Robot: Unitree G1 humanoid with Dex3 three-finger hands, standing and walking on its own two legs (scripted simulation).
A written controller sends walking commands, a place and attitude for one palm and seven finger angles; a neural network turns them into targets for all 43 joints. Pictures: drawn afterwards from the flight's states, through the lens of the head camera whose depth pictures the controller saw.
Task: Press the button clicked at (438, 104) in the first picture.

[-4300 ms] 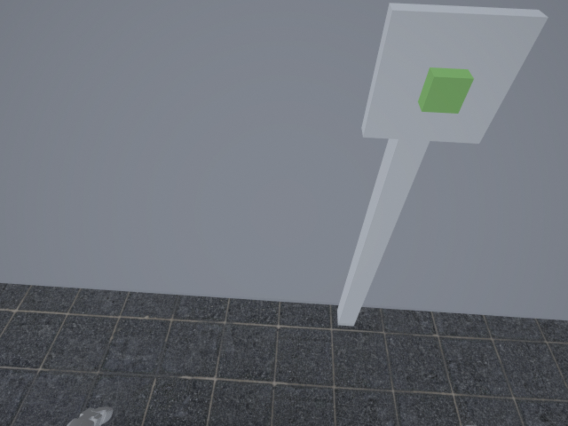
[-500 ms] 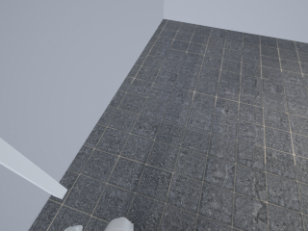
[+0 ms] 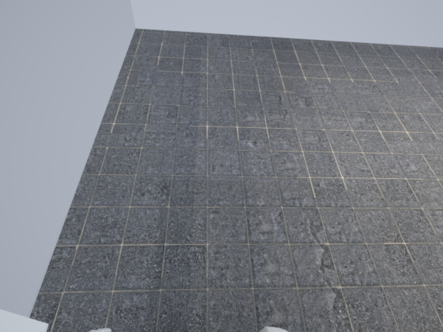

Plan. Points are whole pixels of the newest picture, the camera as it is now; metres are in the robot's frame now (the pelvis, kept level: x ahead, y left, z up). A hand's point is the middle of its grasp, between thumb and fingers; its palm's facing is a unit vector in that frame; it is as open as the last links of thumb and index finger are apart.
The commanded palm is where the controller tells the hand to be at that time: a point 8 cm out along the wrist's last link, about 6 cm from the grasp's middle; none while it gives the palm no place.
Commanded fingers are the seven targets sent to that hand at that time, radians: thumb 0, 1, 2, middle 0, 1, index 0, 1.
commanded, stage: walk to a spot facing it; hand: left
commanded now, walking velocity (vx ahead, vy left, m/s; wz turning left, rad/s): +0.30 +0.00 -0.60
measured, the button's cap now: out of the picture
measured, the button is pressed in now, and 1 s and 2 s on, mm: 0 0 0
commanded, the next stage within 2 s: turn to face it in 1.14 s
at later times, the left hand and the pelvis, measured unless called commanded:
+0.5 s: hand (143, 331) +0.15 +0.16 -0.19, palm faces -0.16 -0.97 -0.17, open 7.3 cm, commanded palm none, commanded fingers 0.00 0.90 0.90 -0.20 -0.30 -0.20 -0.30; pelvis +0.13 -0.03 -0.01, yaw -14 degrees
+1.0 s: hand (220, 178) +0.52 +0.02 -0.16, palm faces -0.55 -0.82 -0.18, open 7.3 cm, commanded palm none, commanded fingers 0.00 0.90 0.90 -0.20 -0.30 -0.20 -0.30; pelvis +0.31 -0.07 -0.01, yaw -33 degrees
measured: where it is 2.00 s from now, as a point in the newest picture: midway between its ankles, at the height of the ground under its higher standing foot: (268, 263)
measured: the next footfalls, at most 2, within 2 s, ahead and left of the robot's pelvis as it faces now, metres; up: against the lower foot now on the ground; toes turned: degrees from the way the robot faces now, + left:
right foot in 0.12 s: +0.03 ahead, -0.15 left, +0.00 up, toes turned -12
left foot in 0.54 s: +0.33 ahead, +0.06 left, +0.00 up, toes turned -8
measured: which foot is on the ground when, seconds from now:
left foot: down 0.00-0.12, up 0.14-0.52, down 0.54-1.00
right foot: up 0.00-0.10, down 0.12-0.54, up 0.56-1.00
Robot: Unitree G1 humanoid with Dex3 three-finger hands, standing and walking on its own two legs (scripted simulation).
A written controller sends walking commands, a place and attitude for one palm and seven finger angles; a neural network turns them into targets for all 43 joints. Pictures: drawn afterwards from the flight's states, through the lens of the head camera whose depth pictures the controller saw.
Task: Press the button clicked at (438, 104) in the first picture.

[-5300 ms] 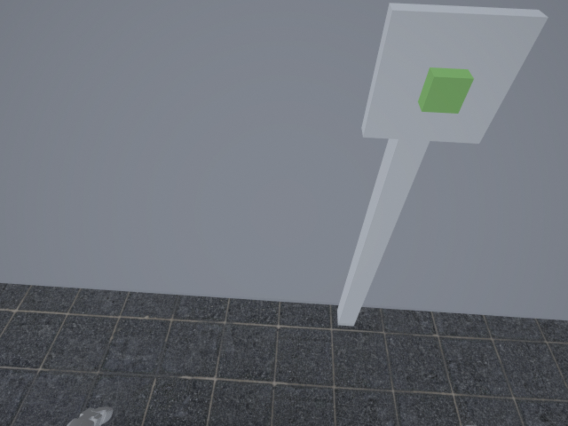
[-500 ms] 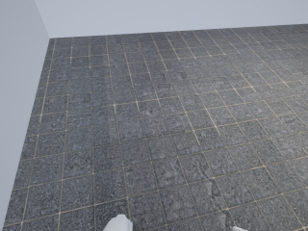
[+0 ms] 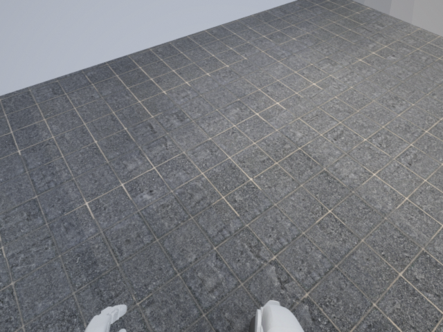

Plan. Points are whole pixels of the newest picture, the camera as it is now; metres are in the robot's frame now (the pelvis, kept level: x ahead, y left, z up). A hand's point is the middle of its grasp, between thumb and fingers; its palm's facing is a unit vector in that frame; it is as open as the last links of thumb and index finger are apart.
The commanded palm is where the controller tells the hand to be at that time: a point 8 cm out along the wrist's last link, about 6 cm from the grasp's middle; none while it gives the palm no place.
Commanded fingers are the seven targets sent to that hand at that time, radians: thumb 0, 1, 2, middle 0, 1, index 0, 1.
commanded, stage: walk to a spot facing it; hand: left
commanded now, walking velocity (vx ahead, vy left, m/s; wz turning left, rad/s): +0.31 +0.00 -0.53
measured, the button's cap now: out of the picture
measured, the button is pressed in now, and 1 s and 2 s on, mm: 0 0 0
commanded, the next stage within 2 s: turn to face it in 0.14 s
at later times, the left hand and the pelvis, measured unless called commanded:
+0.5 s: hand (152, 284) +0.24 +0.16 -0.18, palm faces +0.02 -0.99 -0.16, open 7.3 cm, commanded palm none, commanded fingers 0.00 0.90 0.90 -0.20 -0.30 -0.20 -0.30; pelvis +0.19 -0.02 -0.01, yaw -2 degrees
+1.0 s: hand (125, 276) +0.26 +0.22 -0.16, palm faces +0.25 -0.94 -0.24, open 7.3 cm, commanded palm none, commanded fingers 0.00 0.90 0.90 -0.20 -0.30 -0.20 -0.30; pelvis +0.21 +0.00 +0.00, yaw +12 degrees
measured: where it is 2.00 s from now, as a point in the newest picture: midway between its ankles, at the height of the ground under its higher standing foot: outside the picture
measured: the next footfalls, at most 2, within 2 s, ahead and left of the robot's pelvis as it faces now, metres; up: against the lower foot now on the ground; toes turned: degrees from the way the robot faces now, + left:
right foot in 0.08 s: +0.19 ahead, -0.13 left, +0.00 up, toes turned -11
left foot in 0.52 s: +0.32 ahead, +0.07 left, +0.00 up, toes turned +6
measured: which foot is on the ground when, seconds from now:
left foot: down 0.00-0.10, up 0.12-0.50, down 0.52-1.00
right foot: up 0.00-0.06, down 0.08-0.54, up 0.56-1.00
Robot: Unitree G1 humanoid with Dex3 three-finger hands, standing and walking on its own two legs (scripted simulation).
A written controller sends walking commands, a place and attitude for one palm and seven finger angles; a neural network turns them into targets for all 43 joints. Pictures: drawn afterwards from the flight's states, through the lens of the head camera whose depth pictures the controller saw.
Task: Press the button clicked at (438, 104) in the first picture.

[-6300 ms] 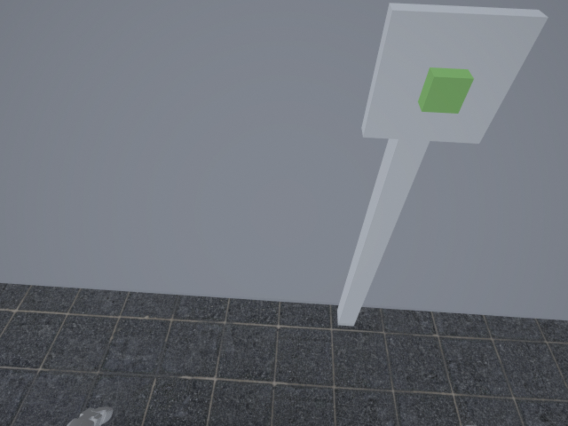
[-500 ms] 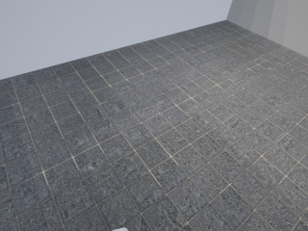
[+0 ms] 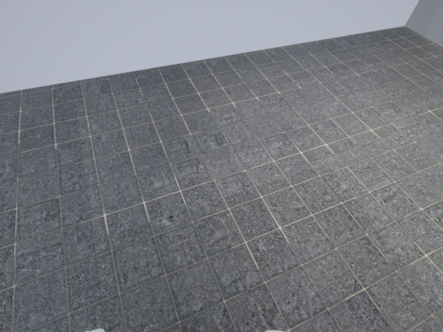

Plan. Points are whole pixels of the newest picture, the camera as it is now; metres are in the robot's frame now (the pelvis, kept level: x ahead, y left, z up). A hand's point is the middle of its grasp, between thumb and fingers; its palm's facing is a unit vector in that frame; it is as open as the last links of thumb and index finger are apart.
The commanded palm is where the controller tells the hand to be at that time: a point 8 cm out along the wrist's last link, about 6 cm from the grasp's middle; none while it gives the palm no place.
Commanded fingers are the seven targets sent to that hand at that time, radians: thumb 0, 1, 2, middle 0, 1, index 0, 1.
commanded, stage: turn to face it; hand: left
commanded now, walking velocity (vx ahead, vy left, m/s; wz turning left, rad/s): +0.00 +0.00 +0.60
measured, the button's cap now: out of the picture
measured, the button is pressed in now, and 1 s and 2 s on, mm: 0 0 0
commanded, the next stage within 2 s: none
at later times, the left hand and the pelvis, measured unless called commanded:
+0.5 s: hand out of the picture -0.03 +0.14 -0.15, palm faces +0.36 -0.89 -0.27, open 7.3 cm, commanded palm none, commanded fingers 0.00 0.90 0.90 -0.20 -0.30 -0.20 -0.30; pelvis -0.02 -0.06 +0.00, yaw +21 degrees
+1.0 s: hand out of the picture -0.06 +0.20 -0.15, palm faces +0.61 -0.74 -0.28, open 7.3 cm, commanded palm none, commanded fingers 0.00 0.90 0.90 -0.20 -0.30 -0.20 -0.30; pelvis -0.03 -0.04 -0.01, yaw +38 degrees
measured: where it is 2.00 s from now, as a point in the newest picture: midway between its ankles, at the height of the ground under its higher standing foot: outside the picture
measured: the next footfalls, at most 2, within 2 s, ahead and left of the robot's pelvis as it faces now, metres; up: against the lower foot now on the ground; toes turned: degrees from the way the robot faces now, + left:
right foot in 0.18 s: +0.02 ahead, -0.15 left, +0.00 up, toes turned +7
left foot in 0.64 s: -0.06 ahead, +0.09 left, +0.00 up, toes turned +32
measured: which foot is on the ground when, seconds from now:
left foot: down 0.00-0.16, up 0.18-0.62, down 0.64-1.00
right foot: up 0.00-0.16, down 0.18-0.64, up 0.66-1.00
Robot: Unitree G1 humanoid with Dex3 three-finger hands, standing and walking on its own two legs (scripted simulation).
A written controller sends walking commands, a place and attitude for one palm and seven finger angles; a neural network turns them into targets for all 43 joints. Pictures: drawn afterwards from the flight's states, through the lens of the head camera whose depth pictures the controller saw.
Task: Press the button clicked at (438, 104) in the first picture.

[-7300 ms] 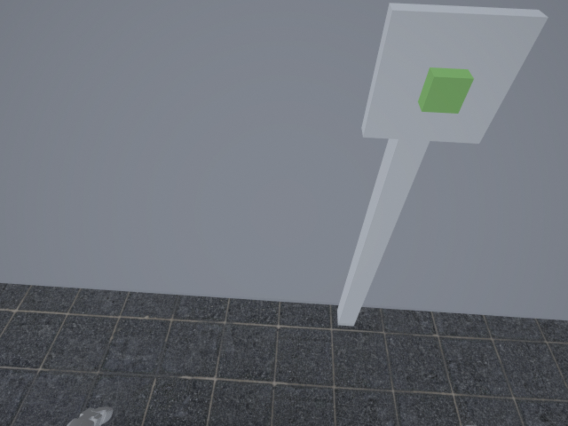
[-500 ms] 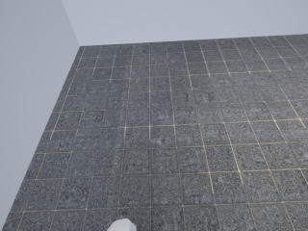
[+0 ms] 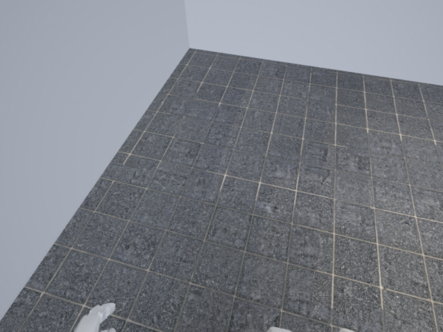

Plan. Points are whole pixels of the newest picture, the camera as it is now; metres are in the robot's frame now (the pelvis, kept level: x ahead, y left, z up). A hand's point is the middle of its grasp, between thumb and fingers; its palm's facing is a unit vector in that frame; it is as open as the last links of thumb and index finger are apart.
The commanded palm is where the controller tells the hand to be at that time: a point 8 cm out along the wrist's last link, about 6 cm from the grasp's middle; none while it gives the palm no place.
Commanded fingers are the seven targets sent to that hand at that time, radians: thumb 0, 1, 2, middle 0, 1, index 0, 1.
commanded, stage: turn to face it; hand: left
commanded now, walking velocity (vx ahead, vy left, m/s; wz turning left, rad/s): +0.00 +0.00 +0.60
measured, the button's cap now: out of the picture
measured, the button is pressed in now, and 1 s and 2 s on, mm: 0 0 0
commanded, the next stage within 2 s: take the last steps up to it in 1.94 s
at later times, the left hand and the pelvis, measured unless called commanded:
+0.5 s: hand out of the picture -0.04 +0.24 -0.18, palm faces +0.36 -0.90 -0.24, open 7.3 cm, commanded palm none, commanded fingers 0.00 0.90 0.90 -0.20 -0.30 -0.20 -0.30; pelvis -0.02 +0.02 -0.01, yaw +19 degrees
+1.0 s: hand out of the picture -0.05 +0.20 -0.14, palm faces +0.59 -0.76 -0.28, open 7.3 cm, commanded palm none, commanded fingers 0.00 0.90 0.90 -0.20 -0.30 -0.20 -0.30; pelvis -0.03 -0.02 +0.00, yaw +37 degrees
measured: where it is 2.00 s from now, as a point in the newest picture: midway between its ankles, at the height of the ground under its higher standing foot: outside the picture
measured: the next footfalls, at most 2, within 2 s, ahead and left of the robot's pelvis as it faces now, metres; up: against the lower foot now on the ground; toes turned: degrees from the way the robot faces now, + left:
right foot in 0.04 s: +0.07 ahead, -0.13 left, +0.00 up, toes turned -2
left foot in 0.44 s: -0.01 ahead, +0.13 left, +0.00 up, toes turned +23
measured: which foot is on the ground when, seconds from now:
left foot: down 0.00-0.04, up 0.06-0.42, down 0.44-0.90, up 0.92-1.00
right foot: up 0.00-0.02, down 0.04-0.44, up 0.46-0.88, down 0.90-1.00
